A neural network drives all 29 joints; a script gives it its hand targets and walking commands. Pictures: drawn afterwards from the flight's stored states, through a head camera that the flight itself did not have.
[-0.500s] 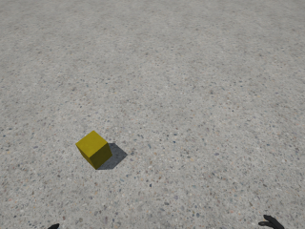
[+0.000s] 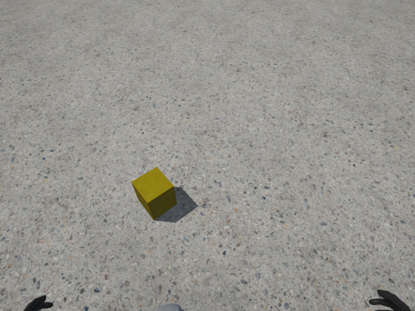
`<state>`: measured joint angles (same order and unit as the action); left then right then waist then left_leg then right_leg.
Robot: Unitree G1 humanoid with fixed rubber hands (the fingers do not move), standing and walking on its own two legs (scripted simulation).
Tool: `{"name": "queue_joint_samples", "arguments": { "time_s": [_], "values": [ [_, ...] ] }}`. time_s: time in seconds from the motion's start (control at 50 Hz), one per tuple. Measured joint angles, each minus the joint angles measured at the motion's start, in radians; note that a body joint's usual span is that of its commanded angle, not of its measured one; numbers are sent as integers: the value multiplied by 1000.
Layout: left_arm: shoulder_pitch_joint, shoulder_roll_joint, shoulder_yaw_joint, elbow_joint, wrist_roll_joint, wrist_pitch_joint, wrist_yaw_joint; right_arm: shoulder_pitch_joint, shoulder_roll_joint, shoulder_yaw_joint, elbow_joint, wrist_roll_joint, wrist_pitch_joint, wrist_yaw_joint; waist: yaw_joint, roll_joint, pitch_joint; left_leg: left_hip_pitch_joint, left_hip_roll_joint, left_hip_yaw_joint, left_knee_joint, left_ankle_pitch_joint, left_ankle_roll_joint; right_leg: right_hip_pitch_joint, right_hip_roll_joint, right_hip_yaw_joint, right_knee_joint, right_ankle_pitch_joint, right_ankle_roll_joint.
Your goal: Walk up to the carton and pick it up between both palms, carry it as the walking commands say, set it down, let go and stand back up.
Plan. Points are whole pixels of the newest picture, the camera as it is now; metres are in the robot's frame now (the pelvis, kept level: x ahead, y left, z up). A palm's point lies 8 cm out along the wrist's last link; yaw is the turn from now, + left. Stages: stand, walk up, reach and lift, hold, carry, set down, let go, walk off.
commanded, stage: walk up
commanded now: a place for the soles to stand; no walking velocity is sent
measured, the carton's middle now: (155, 193) +0.79 +0.30 -0.68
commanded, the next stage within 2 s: none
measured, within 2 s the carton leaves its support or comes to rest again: neither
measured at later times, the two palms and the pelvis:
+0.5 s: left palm out of the picture +0.12 +0.41 -0.06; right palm (316, 223) +0.32 -0.24 -0.10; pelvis +0.16 +0.06 -0.01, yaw +15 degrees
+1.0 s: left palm (11, 257) +0.26 +0.46 -0.10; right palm (270, 165) +0.50 -0.16 -0.09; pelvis +0.30 +0.12 -0.03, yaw +22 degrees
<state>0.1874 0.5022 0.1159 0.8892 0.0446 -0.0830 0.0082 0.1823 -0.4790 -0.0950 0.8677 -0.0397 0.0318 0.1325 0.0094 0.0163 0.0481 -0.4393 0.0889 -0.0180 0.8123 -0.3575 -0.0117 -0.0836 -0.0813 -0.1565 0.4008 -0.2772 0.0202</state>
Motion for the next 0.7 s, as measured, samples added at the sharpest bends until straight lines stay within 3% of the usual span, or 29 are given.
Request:
{"name": "queue_joint_samples", "arguments": {
  "time_s": [0.06,0.1,0.14,0.18,0.28,0.36,0.4,0.44,0.48,0.54,0.62,0.66,0.7],
  "values": [
    [18,42,8,-21,9,6,-10,10,-15,-11,-33,11,-11,13,9,-18,3,25,20,39,-126,42,7,-4,-53,-25,92,-75,15],
    [34,60,4,-35,8,16,-16,21,-34,-20,-56,9,-28,1,11,-34,2,54,-10,61,-163,77,11,-57,-104,-7,260,-163,-17],
    [33,55,-7,-46,-4,31,-19,38,-35,-26,-73,13,-42,-21,-5,-42,9,35,-48,53,-106,115,19,-171,-81,95,526,-255,-31],
    [32,45,-21,-56,-17,34,-25,66,-14,-15,-83,25,-46,-39,-18,-59,11,60,-77,46,-116,83,29,-266,-43,149,679,-227,-36],
    [62,-2,-43,-86,-24,19,-45,137,15,12,-122,22,-55,-54,-62,-48,-6,124,-107,4,-183,70,45,-347,15,132,499,-202,-33],
    [107,-21,-34,-120,-20,-4,-49,182,8,14,-158,15,-56,-54,-69,-13,-17,135,-105,-29,-129,-4,50,-306,62,107,280,-87,-50],
    [137,-13,-24,-143,-8,-25,-39,194,11,11,-161,15,-56,-65,-50,0,-26,79,-130,-82,34,-105,61,-299,64,94,292,-1,-54],
    [161,-18,-19,-153,-13,-31,-30,183,8,11,-153,16,-58,-76,-22,23,-24,13,-145,-113,204,-76,50,-263,62,76,289,-28,-47],
    [183,-24,-17,-159,-19,-30,-25,168,-1,10,-147,18,-65,-80,5,46,-21,-35,-126,-108,255,-29,32,-209,60,59,244,-47,-43],
    [215,-20,-15,-171,-19,-30,-28,136,-8,9,-153,20,-71,-70,33,50,-14,-71,-89,-77,170,-1,14,-138,40,39,174,-45,-31],
    [251,1,-18,-194,-20,-22,-34,76,-3,12,-188,29,-75,-53,55,23,11,-61,-55,-6,-40,53,26,-80,3,18,146,-76,-8],
    [264,12,-21,-206,-22,-13,-37,50,0,12,-206,34,-81,-49,65,3,19,-21,-60,31,-141,95,39,-68,-20,13,177,-117,1],
    [279,15,-27,-221,-26,-4,-37,35,-12,7,-228,26,-96,-55,68,-10,25,21,-85,45,-201,153,51,-105,-48,24,309,-177,-24]
  ]
}}
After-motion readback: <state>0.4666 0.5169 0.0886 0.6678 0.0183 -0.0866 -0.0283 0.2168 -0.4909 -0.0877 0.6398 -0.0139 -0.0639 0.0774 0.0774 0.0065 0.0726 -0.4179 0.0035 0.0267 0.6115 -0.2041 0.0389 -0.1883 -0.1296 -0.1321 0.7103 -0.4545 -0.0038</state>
